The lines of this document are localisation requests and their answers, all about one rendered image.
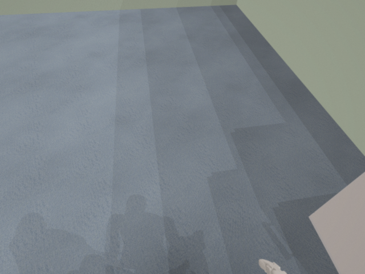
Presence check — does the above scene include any robot right hand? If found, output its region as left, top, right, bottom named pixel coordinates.
left=258, top=259, right=287, bottom=274

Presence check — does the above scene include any fridge door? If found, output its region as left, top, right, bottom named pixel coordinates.
left=311, top=173, right=365, bottom=274

